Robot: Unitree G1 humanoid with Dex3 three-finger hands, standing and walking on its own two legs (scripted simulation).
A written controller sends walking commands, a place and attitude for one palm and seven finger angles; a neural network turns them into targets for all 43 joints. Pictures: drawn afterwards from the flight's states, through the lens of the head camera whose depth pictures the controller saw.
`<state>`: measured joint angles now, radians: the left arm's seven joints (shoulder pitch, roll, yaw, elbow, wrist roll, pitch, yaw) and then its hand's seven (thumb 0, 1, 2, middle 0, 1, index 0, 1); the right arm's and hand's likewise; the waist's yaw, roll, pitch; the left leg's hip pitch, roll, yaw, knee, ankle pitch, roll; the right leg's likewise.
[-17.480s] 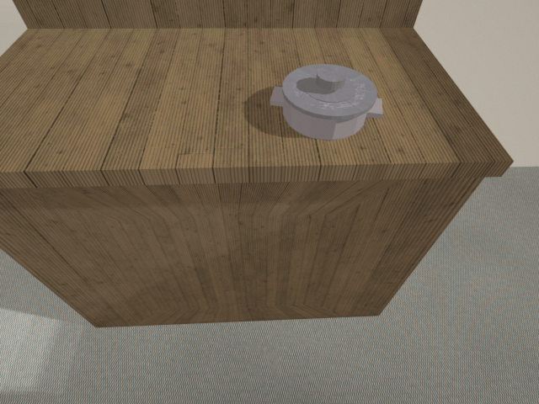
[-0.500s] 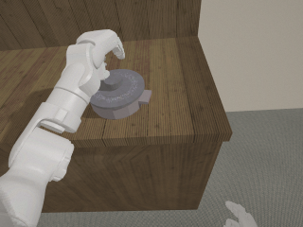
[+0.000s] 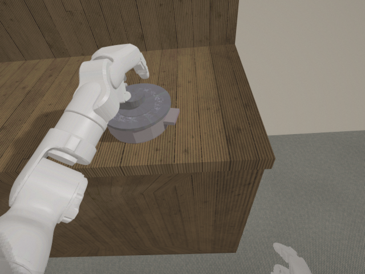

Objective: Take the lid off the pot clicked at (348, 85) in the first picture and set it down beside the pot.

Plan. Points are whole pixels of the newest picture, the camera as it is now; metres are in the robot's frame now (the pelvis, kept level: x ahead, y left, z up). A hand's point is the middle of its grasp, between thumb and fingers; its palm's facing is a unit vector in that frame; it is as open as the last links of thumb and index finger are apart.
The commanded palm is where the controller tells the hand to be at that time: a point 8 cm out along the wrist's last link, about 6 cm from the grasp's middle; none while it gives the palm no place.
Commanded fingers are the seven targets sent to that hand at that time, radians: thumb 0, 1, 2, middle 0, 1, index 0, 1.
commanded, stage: lower the open fingers around the knob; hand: left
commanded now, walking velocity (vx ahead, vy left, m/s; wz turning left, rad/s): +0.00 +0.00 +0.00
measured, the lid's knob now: (133, 97) +0.49 +0.13 +0.15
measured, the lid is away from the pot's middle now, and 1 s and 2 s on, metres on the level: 0.00 0.00 0.00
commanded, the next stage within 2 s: close the fingers and squeeze the knob in 0.76 s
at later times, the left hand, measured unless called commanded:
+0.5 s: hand (127, 98) +0.45 +0.13 +0.18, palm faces -0.27 -0.07 -0.96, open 10.1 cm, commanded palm +0.43 +0.13 +0.23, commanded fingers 0.00 -0.39 1.70 -0.87 -0.08 -0.87 -0.08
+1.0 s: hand (129, 99) +0.45 +0.12 +0.18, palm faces -0.27 -0.06 -0.96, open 10.1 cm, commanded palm +0.43 +0.13 +0.23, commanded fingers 0.00 -0.15 1.22 -0.69 -0.44 -0.69 -0.44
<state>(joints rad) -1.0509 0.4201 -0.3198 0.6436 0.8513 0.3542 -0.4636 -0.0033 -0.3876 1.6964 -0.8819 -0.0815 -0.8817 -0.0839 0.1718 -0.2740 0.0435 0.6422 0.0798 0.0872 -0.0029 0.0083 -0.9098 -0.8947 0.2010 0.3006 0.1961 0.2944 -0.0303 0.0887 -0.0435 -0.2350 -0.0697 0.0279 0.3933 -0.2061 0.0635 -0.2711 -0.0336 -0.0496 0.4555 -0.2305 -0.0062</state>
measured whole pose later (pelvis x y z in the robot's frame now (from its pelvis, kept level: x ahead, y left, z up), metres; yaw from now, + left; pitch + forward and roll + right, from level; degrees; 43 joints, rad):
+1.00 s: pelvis +0.01 +0.00 +0.00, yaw +1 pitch +3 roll +1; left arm -1.00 0.37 -0.35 0.69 0.84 0.35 -0.43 0.00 -0.30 1.49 -0.82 -0.12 -0.83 -0.12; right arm 0.19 -0.27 0.03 0.67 0.07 0.09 0.01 0.01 -0.91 -0.89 0.20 0.30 0.20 0.29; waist -0.03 0.09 -0.05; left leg -0.23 -0.07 0.02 0.40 -0.21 0.07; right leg -0.26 -0.04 -0.06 0.45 -0.24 0.00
